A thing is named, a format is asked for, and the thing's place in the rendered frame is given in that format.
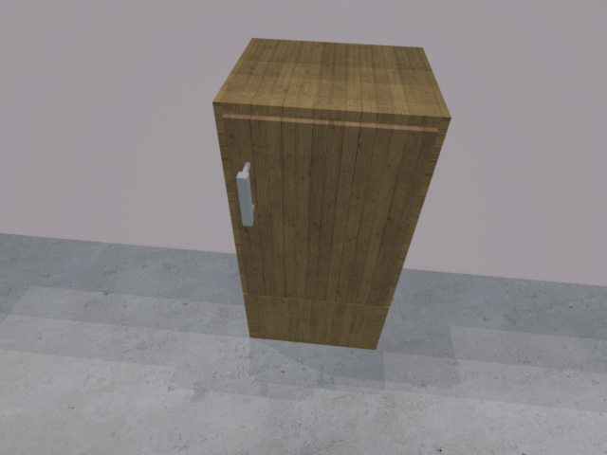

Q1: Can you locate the handle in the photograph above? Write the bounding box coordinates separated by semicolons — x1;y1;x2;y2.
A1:
236;162;254;227

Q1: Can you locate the cupboard door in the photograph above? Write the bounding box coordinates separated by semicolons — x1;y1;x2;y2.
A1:
222;113;438;307

